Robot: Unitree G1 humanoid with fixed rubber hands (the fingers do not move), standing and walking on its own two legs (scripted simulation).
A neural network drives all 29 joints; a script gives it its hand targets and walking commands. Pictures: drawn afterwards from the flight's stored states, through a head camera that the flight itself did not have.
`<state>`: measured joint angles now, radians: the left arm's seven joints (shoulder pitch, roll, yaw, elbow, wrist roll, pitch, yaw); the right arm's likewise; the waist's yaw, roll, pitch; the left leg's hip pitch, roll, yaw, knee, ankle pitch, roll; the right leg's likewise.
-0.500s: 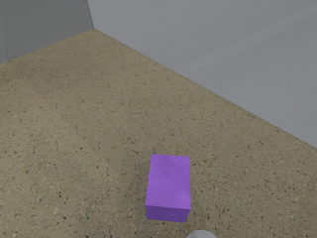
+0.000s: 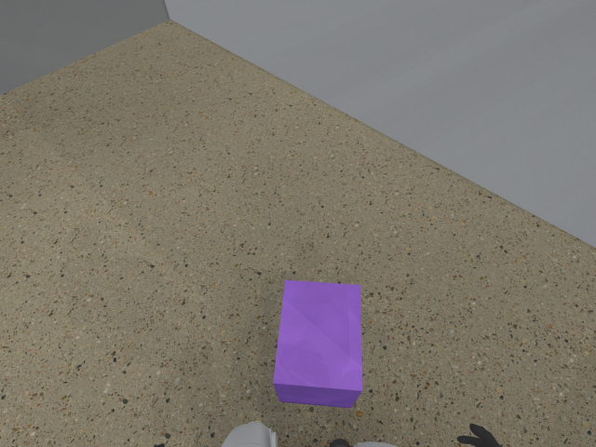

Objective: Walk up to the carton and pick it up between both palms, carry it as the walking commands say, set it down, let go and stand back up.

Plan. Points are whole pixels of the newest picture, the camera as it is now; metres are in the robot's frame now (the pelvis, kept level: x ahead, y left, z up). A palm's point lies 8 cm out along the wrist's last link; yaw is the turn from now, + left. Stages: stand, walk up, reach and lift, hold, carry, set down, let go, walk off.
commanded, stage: walk up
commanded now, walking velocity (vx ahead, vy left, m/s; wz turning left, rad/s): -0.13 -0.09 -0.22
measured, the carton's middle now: (318, 345) +0.43 -0.02 -0.63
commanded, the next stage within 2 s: stand in 1.34 s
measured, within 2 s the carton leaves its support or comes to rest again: neither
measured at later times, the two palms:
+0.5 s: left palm out of the picture +0.00 +0.22 -0.14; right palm out of the picture -0.07 -0.27 -0.14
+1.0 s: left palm out of the picture -0.06 +0.28 -0.15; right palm out of the picture -0.01 -0.22 -0.13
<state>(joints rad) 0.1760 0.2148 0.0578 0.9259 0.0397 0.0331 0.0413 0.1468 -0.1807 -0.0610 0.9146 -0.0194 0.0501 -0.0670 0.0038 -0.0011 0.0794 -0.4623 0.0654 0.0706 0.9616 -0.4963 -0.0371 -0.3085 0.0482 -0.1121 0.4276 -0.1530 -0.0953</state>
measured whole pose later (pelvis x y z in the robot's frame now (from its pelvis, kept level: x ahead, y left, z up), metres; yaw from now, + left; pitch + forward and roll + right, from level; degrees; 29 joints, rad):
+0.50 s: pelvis -0.06 -0.02 +0.00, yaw -5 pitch -1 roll +0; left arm 0.28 0.18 0.07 0.97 0.01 0.03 0.02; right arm 0.26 -0.21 -0.05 1.04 -0.02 0.02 -0.02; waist -0.03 0.00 0.03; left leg -0.29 0.11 0.16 0.48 -0.18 -0.01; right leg -0.13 -0.02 -0.04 0.41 -0.25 0.01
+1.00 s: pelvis -0.05 +0.03 +0.00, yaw -3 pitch +0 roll +0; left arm 0.31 0.23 0.04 1.07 0.01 0.01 0.05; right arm 0.19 -0.21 -0.03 1.00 -0.03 0.01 -0.01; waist 0.01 -0.04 0.07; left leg -0.25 0.01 0.03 0.50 -0.25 0.00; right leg -0.23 -0.08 -0.01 0.61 -0.46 0.03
